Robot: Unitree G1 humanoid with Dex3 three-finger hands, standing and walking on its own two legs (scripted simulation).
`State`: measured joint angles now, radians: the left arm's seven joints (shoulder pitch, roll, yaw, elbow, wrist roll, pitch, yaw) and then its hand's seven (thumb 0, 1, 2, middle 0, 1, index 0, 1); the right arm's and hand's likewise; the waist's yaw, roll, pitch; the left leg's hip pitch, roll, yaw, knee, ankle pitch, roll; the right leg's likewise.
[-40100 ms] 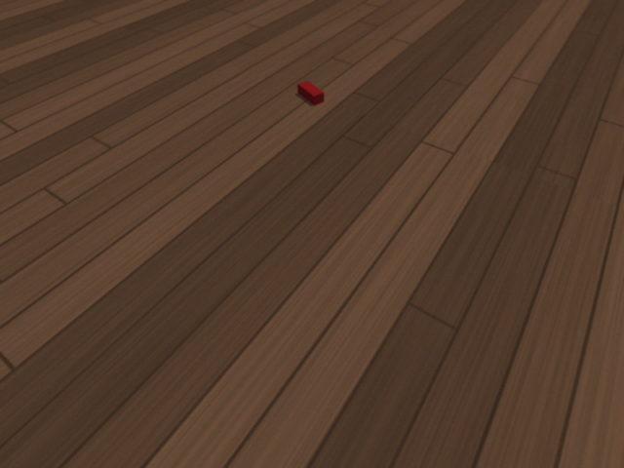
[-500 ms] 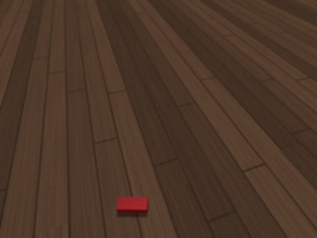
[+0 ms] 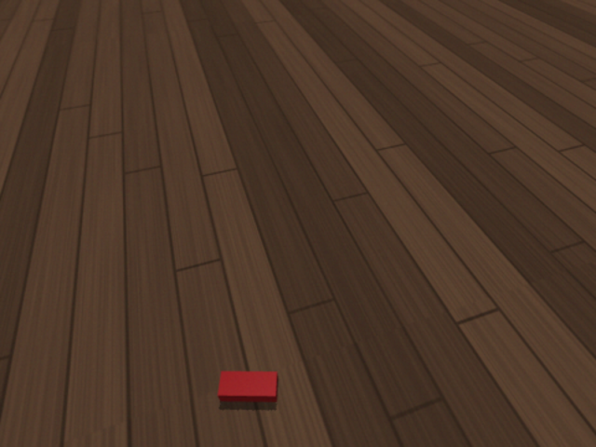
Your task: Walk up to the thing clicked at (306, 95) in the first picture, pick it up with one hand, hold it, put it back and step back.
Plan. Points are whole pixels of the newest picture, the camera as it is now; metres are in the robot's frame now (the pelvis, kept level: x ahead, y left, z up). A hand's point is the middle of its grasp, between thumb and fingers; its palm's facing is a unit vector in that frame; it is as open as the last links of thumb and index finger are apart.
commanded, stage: stand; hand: left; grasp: from above
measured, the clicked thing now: (248, 386) +0.43 +0.18 -0.75
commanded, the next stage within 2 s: step back in 0.48 s
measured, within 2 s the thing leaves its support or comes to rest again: neither
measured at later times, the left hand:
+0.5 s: hand out of the picture +0.08 +0.24 -0.16, palm faces -0.01 -0.94 -0.33, open 7.4 cm
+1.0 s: hand out of the picture +0.00 +0.24 -0.16, palm faces -0.03 -0.90 -0.44, open 7.4 cm
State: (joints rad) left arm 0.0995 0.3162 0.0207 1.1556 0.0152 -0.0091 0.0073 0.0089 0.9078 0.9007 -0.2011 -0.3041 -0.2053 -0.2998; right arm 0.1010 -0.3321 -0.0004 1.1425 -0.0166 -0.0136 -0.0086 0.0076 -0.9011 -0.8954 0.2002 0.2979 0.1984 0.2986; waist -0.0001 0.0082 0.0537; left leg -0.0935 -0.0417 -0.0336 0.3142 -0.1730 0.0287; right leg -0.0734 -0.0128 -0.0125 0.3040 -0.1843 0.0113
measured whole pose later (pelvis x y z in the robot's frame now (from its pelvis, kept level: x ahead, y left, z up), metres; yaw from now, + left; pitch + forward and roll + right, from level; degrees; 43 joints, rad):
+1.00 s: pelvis -0.09 -0.03 -0.02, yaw +0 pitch -2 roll +2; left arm 0.13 0.36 0.05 0.92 0.04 0.04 0.00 0.01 0.91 0.90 -0.20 -0.30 -0.21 -0.30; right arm 0.08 -0.41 -0.06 0.93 0.00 0.07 0.01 0.01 -0.90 -0.90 0.20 0.30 0.20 0.30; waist 0.02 0.03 0.17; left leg -0.48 -0.14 -0.14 1.20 -0.46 0.00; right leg -0.37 0.00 0.00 0.63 -0.22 -0.05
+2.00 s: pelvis -0.35 +0.02 -0.03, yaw -3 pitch -3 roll +3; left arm 0.10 0.40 0.07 0.76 0.02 0.05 0.02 0.01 0.91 0.90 -0.20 -0.30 -0.21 -0.30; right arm 0.12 -0.36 -0.05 0.90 -0.03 0.05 -0.01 0.01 -0.90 -0.90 0.20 0.30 0.20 0.30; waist 0.02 -0.07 0.23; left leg -0.23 -0.07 0.00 0.64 -0.35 0.01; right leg -0.43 -0.03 0.11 0.74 -0.29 0.01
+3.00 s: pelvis -0.65 -0.01 -0.02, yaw -4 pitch -3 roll +0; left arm 0.22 0.37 0.06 0.94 0.02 0.01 -0.01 0.01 0.91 0.90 -0.20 -0.30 -0.21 -0.30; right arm 0.16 -0.37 -0.04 0.90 -0.05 0.02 0.01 0.01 -0.90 -0.90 0.20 0.30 0.20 0.30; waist 0.01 0.01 0.08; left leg -0.29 0.02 0.00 0.63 -0.30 0.01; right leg -0.20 0.02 0.02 0.58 -0.35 -0.01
